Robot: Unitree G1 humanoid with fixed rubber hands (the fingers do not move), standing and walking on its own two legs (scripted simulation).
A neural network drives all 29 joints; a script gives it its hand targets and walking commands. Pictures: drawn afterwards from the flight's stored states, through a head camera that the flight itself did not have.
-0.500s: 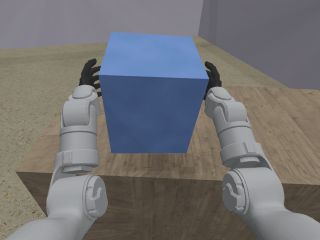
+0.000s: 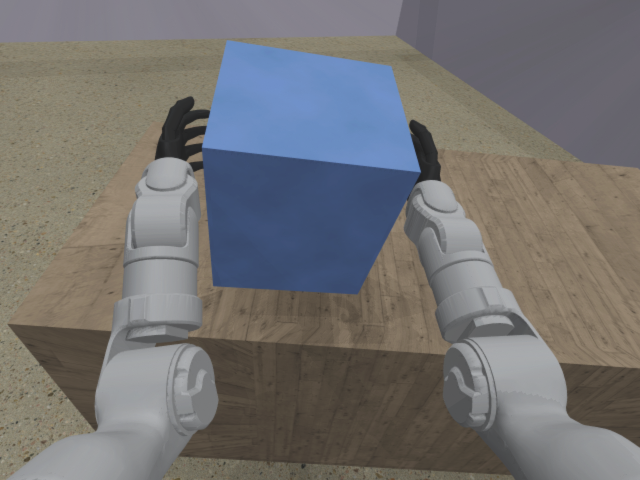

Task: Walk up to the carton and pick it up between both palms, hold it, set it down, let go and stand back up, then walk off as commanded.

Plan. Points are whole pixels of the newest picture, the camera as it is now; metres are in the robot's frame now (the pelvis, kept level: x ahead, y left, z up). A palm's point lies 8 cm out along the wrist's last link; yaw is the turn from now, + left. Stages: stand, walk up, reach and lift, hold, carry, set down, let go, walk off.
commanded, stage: set down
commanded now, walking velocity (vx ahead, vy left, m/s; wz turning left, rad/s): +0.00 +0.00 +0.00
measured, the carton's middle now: (298, 180) +0.44 +0.04 +0.17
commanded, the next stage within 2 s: none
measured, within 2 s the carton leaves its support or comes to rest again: neither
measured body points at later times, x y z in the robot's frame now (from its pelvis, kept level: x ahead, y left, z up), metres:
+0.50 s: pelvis +0.00 +0.00 +0.00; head -0.02 +0.03 +0.45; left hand +0.41 +0.17 +0.18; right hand +0.43 -0.13 +0.17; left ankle +0.03 +0.13 -0.74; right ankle +0.03 -0.11 -0.74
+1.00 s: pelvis +0.01 +0.00 +0.00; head +0.00 +0.02 +0.45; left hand +0.42 +0.17 +0.16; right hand +0.45 -0.14 +0.15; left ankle +0.03 +0.13 -0.74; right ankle +0.03 -0.11 -0.74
